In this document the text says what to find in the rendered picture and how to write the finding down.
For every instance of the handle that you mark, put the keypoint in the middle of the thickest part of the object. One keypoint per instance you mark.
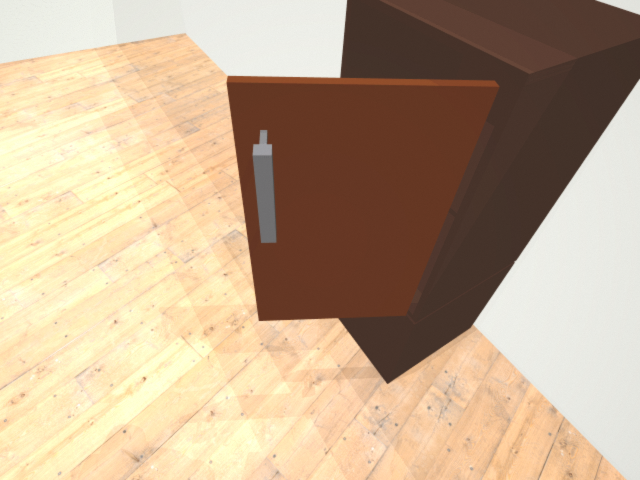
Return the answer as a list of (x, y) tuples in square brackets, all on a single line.
[(264, 182)]

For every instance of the cupboard door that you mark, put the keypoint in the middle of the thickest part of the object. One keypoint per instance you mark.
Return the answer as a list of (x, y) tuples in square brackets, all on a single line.
[(365, 172)]

